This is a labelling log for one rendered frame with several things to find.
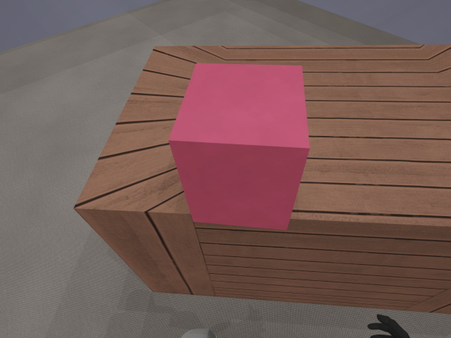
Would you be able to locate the pedestal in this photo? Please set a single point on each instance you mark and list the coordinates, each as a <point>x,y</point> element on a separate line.
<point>371,223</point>

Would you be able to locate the right robot hand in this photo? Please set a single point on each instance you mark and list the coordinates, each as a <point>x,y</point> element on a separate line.
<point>387,325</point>

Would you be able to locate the carton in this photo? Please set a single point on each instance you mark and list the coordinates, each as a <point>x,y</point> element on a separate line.
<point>240,143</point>

